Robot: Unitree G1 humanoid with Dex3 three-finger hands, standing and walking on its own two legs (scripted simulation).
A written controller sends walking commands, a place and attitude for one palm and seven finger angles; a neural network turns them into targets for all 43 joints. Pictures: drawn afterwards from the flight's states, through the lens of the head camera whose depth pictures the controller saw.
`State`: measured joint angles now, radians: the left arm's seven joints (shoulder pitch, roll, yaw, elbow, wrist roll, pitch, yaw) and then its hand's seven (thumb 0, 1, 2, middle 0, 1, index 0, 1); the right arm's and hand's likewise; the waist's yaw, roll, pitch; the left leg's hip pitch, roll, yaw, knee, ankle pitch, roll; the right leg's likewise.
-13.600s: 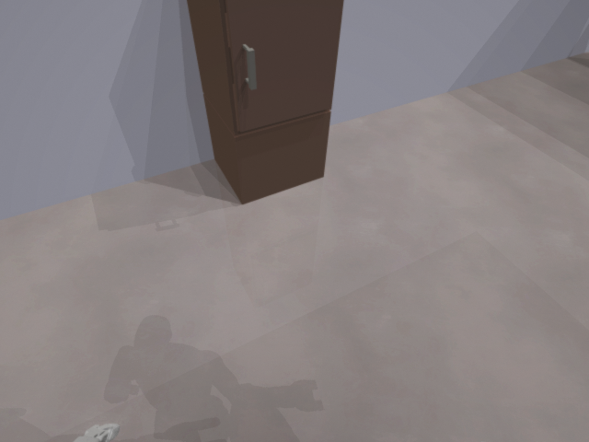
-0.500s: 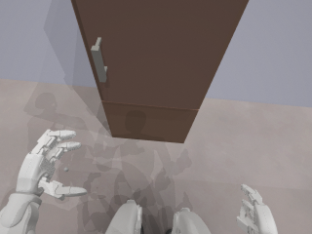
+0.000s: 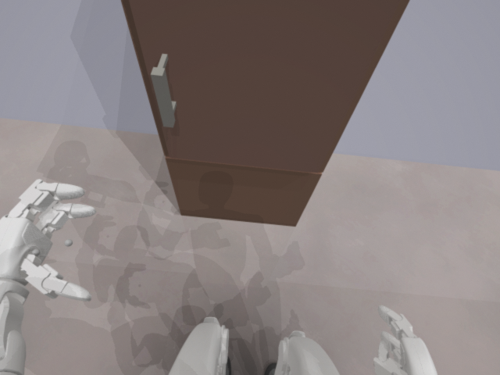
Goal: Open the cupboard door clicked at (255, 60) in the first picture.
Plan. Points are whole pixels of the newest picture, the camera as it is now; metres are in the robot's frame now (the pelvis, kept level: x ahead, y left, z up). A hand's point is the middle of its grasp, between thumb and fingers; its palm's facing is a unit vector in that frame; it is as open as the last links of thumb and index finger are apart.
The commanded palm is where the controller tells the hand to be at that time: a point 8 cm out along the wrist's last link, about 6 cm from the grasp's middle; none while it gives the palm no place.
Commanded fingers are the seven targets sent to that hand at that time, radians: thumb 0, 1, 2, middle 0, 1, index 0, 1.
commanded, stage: raise the hand with hooked fingers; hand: left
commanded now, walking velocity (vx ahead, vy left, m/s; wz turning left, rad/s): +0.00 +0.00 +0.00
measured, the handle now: (166, 92) +0.61 +0.22 +0.02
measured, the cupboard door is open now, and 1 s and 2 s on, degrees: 0 0 0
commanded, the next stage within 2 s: move the hooked fingers beside the handle in 0.44 s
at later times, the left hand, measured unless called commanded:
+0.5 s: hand (82, 249) +0.28 +0.27 +0.03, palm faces -0.02 -1.00 -0.04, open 14.0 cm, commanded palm +0.26 +0.31 +0.04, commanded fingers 0.00 -0.50 0.30 -0.30 -1.20 -0.30 -1.20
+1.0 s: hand (99, 194) +0.37 +0.27 +0.03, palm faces -0.02 -1.00 -0.03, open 14.0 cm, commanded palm +0.35 +0.31 +0.03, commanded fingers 0.00 -0.50 0.30 -0.30 -1.20 -0.30 -1.20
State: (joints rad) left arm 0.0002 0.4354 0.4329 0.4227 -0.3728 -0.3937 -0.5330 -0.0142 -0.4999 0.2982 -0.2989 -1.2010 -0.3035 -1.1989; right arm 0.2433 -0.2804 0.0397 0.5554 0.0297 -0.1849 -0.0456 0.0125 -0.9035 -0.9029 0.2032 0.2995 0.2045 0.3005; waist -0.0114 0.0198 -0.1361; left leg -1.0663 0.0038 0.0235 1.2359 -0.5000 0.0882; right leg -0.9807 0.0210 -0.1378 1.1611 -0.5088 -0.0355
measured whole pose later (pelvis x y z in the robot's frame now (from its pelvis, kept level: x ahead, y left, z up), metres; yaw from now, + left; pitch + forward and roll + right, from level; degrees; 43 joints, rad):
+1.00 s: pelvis +0.00 -0.01 -0.01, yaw -1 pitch +22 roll -5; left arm -0.28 0.49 0.46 0.62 -0.31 -0.35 -0.53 -0.02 -0.50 0.30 -0.30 -1.20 -0.30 -1.20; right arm 0.25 -0.29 0.05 0.57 0.03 -0.16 -0.04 0.01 -0.90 -0.90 0.20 0.30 0.20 0.30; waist -0.05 0.02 -0.14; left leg -1.13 0.02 0.03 1.26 -0.51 0.08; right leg -1.05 0.03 -0.13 1.19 -0.52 -0.04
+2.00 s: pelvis +0.00 +0.00 -0.03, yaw -3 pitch +30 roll -7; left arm -0.96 0.80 0.55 1.22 -0.09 -0.38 -0.49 -0.02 -0.50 0.30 -0.30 -1.20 -0.30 -1.20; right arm 0.34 -0.31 0.09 0.61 -0.01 0.04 -0.02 0.01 -0.91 -0.90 0.20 0.30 0.20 0.30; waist -0.20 0.04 -0.11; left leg -1.36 0.04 0.01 1.35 -0.52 0.09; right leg -1.26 0.05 -0.15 1.25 -0.51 -0.04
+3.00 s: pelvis +0.01 +0.01 -0.03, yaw -5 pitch +32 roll -9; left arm -1.01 0.88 0.59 1.21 -0.05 -0.32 -0.48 -0.02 -0.50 0.30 -0.30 -1.20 -0.30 -1.20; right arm 0.35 -0.29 0.12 0.57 -0.02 0.10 0.00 0.00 -0.91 -0.90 0.20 0.30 0.20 0.30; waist -0.23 0.04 -0.10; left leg -1.41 0.05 0.00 1.37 -0.54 0.10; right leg -1.30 0.07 -0.16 1.24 -0.51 -0.03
